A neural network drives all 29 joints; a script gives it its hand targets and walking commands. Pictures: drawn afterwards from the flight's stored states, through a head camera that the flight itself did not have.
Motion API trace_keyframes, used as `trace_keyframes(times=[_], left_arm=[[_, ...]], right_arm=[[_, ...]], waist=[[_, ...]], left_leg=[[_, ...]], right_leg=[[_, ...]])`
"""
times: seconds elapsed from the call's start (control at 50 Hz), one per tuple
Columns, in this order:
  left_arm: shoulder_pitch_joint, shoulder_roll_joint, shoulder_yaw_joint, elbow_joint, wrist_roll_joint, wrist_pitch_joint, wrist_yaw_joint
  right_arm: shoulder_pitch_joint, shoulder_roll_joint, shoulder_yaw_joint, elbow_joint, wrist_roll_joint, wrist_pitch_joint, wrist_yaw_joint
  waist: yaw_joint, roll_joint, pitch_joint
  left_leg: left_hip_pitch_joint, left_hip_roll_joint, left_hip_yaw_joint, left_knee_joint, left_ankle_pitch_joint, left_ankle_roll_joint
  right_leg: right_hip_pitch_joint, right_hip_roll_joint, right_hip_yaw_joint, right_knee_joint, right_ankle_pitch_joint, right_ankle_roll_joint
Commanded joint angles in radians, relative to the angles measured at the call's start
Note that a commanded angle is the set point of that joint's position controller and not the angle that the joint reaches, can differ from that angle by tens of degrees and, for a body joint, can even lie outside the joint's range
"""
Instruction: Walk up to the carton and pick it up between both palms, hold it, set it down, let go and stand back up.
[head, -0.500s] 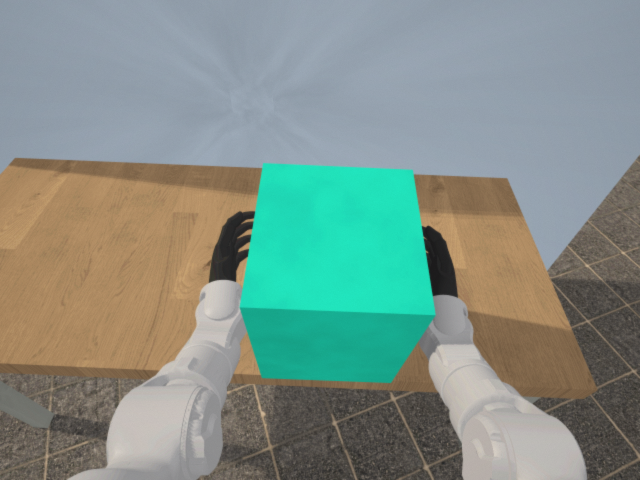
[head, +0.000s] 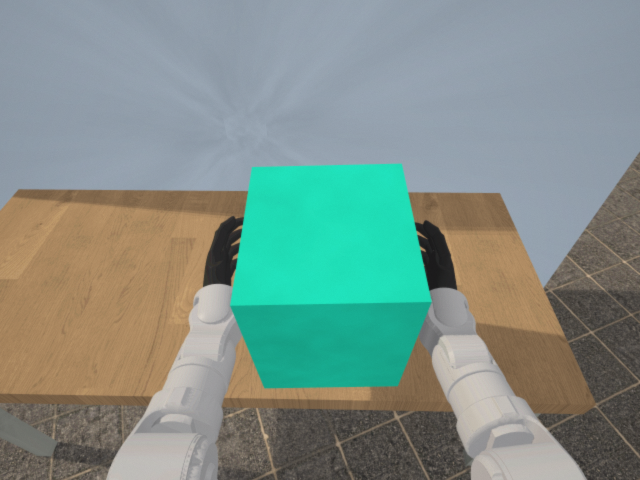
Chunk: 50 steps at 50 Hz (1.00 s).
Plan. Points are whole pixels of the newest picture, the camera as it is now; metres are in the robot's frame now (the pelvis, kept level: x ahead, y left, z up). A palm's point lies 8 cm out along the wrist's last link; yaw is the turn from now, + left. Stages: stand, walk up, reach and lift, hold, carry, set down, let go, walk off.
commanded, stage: reach and lift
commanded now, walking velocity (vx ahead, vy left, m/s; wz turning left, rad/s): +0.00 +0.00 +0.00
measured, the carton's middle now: (328, 282) +0.37 -0.01 +0.04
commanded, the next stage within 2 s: hold in 1.82 s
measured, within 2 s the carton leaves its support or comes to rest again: neither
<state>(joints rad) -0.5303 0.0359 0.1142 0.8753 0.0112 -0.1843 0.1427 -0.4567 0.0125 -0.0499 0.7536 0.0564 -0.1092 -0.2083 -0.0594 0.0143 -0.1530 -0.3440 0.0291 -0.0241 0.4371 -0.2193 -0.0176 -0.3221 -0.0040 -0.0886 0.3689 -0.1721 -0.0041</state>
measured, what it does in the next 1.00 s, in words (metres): stands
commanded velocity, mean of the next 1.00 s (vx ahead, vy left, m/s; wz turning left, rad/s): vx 0.00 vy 0.00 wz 0.00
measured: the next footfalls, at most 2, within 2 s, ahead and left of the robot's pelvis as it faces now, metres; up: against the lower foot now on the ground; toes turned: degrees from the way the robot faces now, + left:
none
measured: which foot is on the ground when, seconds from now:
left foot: down 0.00-1.00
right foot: down 0.00-1.00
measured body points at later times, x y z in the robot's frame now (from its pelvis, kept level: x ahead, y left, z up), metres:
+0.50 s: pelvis -0.01 +0.01 +0.00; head -0.03 +0.05 +0.45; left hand +0.37 +0.15 +0.14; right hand +0.34 -0.14 +0.12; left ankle -0.01 +0.13 -0.74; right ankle +0.00 -0.11 -0.74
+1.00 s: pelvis -0.02 +0.01 +0.01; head -0.05 +0.04 +0.45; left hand +0.37 +0.16 +0.16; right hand +0.35 -0.13 +0.14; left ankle -0.01 +0.13 -0.74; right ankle +0.00 -0.11 -0.74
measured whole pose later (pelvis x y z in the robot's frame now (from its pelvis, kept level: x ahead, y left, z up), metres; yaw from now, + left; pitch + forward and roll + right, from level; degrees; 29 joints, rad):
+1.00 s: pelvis -0.02 +0.01 +0.01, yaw +0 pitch -6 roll -1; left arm -0.59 -0.03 0.28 0.28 0.27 0.51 0.03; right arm -0.60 0.04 -0.10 0.61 0.07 0.23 -0.17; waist -0.07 -0.06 0.03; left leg -0.07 0.02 -0.02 0.35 -0.18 -0.01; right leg -0.04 -0.01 -0.09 0.26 -0.12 0.00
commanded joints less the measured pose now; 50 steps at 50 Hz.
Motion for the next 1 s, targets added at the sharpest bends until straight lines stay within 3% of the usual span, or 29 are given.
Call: trace_keyframes(times=[0.0,0.08,0.16,0.24,0.32,0.38,0.42,0.5,0.58,0.68,0.74,0.82,0.98], left_arm=[[-0.603,-0.759,-0.453,-0.474,0.056,0.111,-0.168],[-0.481,-0.764,-0.512,-0.661,0.050,0.278,-0.176],[-0.463,-0.730,-0.513,-0.739,0.078,0.400,-0.207],[-0.421,-0.739,-0.522,-0.782,0.108,0.482,-0.234],[-0.458,-0.751,-0.558,-0.795,0.107,0.521,-0.232],[-0.492,-0.765,-0.574,-0.828,0.101,0.534,-0.215],[-0.449,-0.754,-0.538,-0.785,0.120,0.564,-0.218],[-0.417,-0.734,-0.465,-0.749,0.143,0.616,-0.235],[-0.522,-0.757,-0.475,-0.783,0.123,0.634,-0.223],[-0.569,-0.733,-0.413,-0.685,0.131,0.661,-0.221],[-0.587,-0.719,-0.368,-0.665,0.137,0.668,-0.232],[-0.585,-0.685,-0.314,-0.619,0.153,0.680,-0.261],[-0.612,-0.688,-0.339,-0.676,0.149,0.667,-0.286]], right_arm=[[-0.631,0.739,0.563,-0.403,0.039,0.065,0.095],[-0.617,0.699,0.613,-0.609,0.102,0.132,0.070],[-0.603,0.632,0.561,-0.605,0.105,0.187,0.059],[-0.601,0.578,0.514,-0.633,0.110,0.206,0.067],[-0.644,0.529,0.459,-0.625,0.098,0.203,0.090],[-0.684,0.528,0.454,-0.646,0.103,0.195,0.113],[-0.688,0.503,0.435,-0.625,0.094,0.203,0.121],[-0.768,0.494,0.448,-0.641,0.106,0.204,0.125],[-0.860,0.518,0.425,-0.646,0.115,0.201,0.137],[-0.920,0.537,0.368,-0.590,0.079,0.215,0.148],[-0.950,0.555,0.369,-0.572,0.073,0.219,0.148],[-0.936,0.559,0.340,-0.512,0.060,0.233,0.136],[-0.907,0.554,0.336,-0.490,0.077,0.230,0.117]], waist=[[0.002,-0.032,-0.455],[-0.002,-0.042,-0.433],[-0.026,-0.009,-0.306],[-0.049,0.048,-0.266],[-0.076,0.101,-0.253],[-0.065,0.119,-0.289],[-0.059,0.090,-0.242],[-0.011,0.036,-0.227],[-0.009,0.039,-0.278],[0.000,-0.002,-0.224],[0.015,-0.016,-0.258],[-0.002,-0.032,-0.222],[-0.052,0.007,-0.242]], left_leg=[[0.186,-0.077,-0.048,-0.029,0.379,-0.018],[0.241,-0.083,-0.056,-0.007,0.488,-0.027],[0.268,-0.079,-0.045,-0.050,0.399,-0.042],[0.355,-0.068,-0.040,-0.047,0.445,-0.075],[0.408,-0.055,-0.042,-0.045,0.431,-0.103],[0.439,-0.048,-0.044,-0.042,0.445,-0.109],[0.444,-0.045,-0.040,-0.053,0.427,-0.101],[0.398,-0.050,-0.020,-0.076,0.364,-0.065],[0.392,-0.046,-0.010,-0.091,0.308,-0.058],[0.317,-0.056,0.015,-0.142,0.104,-0.013],[0.289,-0.066,0.030,-0.149,0.078,0.009],[0.269,-0.076,0.040,-0.163,0.047,0.018],[0.354,-0.078,0.028,-0.124,0.211,-0.023]], right_leg=[[0.376,0.031,0.092,0.001,0.498,0.055],[0.432,0.046,0.083,-0.005,0.626,0.062],[0.412,0.041,0.064,-0.038,0.542,0.058],[0.395,0.048,0.037,-0.061,0.493,0.041],[0.324,0.059,0.009,-0.087,0.366,0.016],[0.299,0.067,-0.002,-0.086,0.332,0.012],[0.304,0.071,-0.005,-0.097,0.307,0.014],[0.360,0.070,-0.001,-0.100,0.298,0.016],[0.343,0.071,-0.003,-0.099,0.240,0.014],[0.343,0.049,0.015,-0.120,0.117,0.021],[0.399,0.037,0.025,-0.109,0.152,0.031],[0.436,0.027,0.029,-0.110,0.179,0.044],[0.459,0.043,0.005,-0.095,0.300,0.051]])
